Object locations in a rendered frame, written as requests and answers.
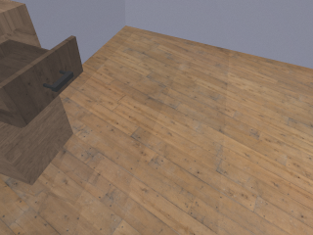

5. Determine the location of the handle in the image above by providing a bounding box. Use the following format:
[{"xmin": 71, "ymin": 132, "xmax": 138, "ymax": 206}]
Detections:
[{"xmin": 43, "ymin": 70, "xmax": 74, "ymax": 92}]

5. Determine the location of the drawer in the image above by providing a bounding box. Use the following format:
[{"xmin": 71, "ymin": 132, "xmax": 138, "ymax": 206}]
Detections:
[{"xmin": 0, "ymin": 35, "xmax": 83, "ymax": 128}]

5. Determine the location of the cabinet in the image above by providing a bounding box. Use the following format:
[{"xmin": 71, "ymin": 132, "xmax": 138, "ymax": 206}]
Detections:
[{"xmin": 0, "ymin": 0, "xmax": 73, "ymax": 186}]

